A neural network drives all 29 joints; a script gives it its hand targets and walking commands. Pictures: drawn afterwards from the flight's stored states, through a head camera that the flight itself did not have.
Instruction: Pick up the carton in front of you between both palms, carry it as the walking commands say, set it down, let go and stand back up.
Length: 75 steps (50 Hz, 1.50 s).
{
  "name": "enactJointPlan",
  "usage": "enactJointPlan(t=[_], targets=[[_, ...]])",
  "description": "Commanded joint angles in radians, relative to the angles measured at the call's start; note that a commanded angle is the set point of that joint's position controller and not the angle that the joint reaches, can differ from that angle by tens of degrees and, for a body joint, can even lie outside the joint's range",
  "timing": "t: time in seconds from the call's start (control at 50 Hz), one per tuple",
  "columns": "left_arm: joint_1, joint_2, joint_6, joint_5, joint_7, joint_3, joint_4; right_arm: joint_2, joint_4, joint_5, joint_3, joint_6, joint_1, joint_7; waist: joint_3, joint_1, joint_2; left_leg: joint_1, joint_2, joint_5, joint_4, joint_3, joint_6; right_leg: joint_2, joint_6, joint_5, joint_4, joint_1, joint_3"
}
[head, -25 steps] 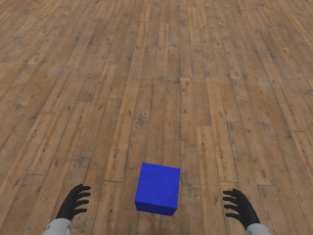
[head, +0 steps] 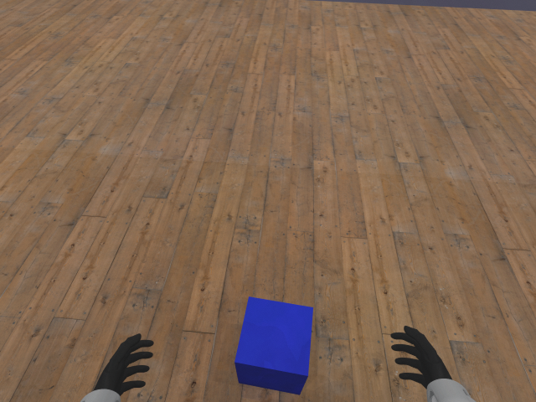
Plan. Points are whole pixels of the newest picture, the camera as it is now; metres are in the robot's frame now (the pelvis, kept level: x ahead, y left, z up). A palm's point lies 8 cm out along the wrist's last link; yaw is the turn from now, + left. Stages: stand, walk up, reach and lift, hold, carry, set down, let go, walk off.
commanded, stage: stand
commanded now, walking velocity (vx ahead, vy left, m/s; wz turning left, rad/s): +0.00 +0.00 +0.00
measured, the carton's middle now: (274, 346) +0.39 -0.03 -0.65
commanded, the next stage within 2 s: none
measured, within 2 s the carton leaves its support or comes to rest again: neither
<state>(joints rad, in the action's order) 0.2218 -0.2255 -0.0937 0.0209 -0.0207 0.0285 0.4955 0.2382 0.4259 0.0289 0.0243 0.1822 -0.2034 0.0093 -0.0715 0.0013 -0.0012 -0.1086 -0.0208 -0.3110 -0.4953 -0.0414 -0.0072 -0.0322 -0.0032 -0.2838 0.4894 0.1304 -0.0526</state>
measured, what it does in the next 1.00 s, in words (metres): stands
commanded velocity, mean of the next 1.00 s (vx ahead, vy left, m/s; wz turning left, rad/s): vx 0.00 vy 0.00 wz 0.00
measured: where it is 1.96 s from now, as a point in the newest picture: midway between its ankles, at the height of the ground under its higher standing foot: outside the picture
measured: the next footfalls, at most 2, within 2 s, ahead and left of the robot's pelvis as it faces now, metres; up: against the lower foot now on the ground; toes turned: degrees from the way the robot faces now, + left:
none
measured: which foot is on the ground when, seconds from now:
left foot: down 0.00-1.00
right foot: down 0.00-1.00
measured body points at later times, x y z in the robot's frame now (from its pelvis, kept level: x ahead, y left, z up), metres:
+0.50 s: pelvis +0.02 -0.01 +0.00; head +0.02 -0.01 +0.45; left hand +0.14 +0.29 -0.09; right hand +0.16 -0.29 -0.10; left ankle -0.02 +0.12 -0.74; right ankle -0.01 -0.12 -0.74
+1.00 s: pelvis +0.00 +0.00 +0.01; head +0.00 -0.01 +0.46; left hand +0.11 +0.30 -0.10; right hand +0.13 -0.31 -0.10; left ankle -0.02 +0.12 -0.74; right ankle -0.01 -0.12 -0.74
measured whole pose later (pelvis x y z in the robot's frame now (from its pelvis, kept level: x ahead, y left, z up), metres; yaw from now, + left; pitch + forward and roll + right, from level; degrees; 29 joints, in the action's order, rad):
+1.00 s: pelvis +0.00 +0.00 +0.01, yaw +1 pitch -2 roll +0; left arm 0.16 -0.36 0.00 0.02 0.02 0.03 0.93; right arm 0.37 0.91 0.03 0.01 -0.01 -0.15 -0.02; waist -0.02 -0.01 -0.01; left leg -0.10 -0.02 -0.25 -0.39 -0.05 0.00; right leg -0.02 -0.01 -0.24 0.39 0.12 -0.03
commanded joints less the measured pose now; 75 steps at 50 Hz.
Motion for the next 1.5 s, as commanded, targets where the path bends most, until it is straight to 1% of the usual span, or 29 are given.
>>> enactJointPlan(t=[0.0,0.02,0.04,0.08,0.14,0.2,0.32,0.46,0.6,1.08,1.48], targets=[[-0.021,-0.212,0.052,0.032,0.040,0.068,0.022,0.171,0.031,0.012,0.055,-0.107,0.046,-0.035,0.035,0.000,-0.023,-0.098,0.047,0.053,0.056,-0.033,0.027,0.075,0.017,0.080,-0.086,0.116,-0.039],[-0.032,-0.206,0.062,0.034,0.039,0.064,0.035,0.173,0.053,0.013,0.056,-0.126,0.049,-0.033,0.040,0.002,-0.016,-0.094,0.051,0.020,0.063,-0.043,0.021,0.076,0.012,0.025,-0.095,0.128,-0.046],[-0.042,-0.197,0.070,0.032,0.041,0.063,0.046,0.172,0.071,0.014,0.056,-0.140,0.055,-0.031,0.048,0.002,-0.014,-0.094,0.055,0.012,0.061,-0.050,0.015,0.073,0.008,0.005,-0.094,0.131,-0.048],[-0.055,-0.196,0.081,0.028,0.034,0.059,0.070,0.184,0.100,0.013,0.056,-0.156,0.069,-0.024,0.085,0.000,-0.015,-0.084,0.065,0.079,0.054,-0.058,0.010,0.073,0.004,0.070,-0.079,0.110,-0.044],[-0.052,-0.208,0.090,0.025,0.035,0.058,0.107,0.197,0.143,0.013,0.052,-0.170,0.071,-0.024,0.115,0.000,0.002,-0.062,0.073,0.190,0.044,-0.063,0.009,0.083,0.002,0.185,-0.065,0.080,-0.045],[-0.048,-0.224,0.094,0.022,0.039,0.058,0.138,0.214,0.183,0.013,0.047,-0.179,0.063,-0.029,0.127,0.001,0.005,-0.044,0.079,0.255,0.042,-0.068,0.007,0.089,-0.001,0.245,-0.061,0.058,-0.049],[-0.044,-0.251,0.099,0.016,0.044,0.055,0.191,0.242,0.245,0.012,0.038,-0.189,0.055,-0.035,0.123,-0.002,0.006,-0.036,0.087,0.314,0.047,-0.076,0.001,0.099,-0.005,0.305,-0.062,0.024,-0.055],[-0.055,-0.264,0.102,0.011,0.046,0.048,0.240,0.257,0.293,0.007,0.030,-0.193,0.058,-0.039,0.116,-0.004,0.000,-0.024,0.094,0.349,0.061,-0.080,0.000,0.107,-0.007,0.337,-0.070,0.005,-0.057],[-0.071,-0.270,0.104,0.009,0.045,0.042,0.283,0.267,0.334,0.003,0.023,-0.196,0.068,-0.041,0.108,-0.005,-0.006,-0.014,0.100,0.347,0.085,-0.084,-0.002,0.112,-0.009,0.328,-0.089,-0.007,-0.059],[-0.104,-0.303,0.108,0.001,0.037,0.027,0.412,0.300,0.466,-0.006,0.012,-0.205,0.093,-0.034,0.067,-0.006,-0.002,-0.018,0.113,0.236,0.175,-0.102,-0.009,0.127,-0.015,0.215,-0.169,-0.019,-0.077],[-0.120,-0.318,0.110,-0.003,0.034,0.018,0.474,0.317,0.529,-0.011,0.005,-0.206,0.107,-0.031,0.064,-0.006,-0.002,-0.013,0.120,0.230,0.200,-0.109,-0.013,0.137,-0.018,0.207,-0.192,-0.028,-0.080]])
